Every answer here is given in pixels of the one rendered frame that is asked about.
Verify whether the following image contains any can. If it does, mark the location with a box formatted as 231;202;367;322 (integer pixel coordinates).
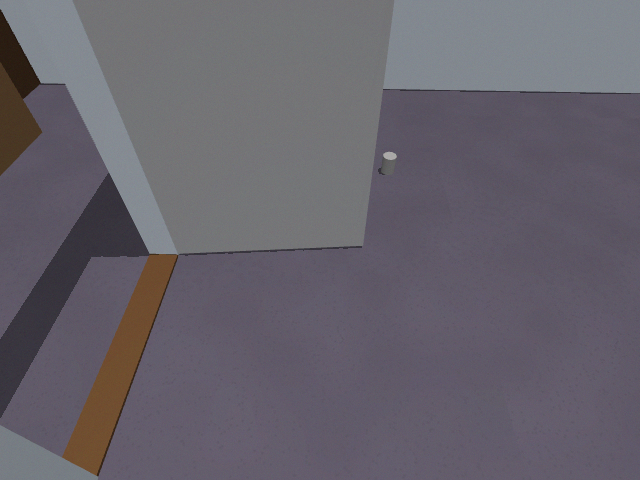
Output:
381;152;397;175

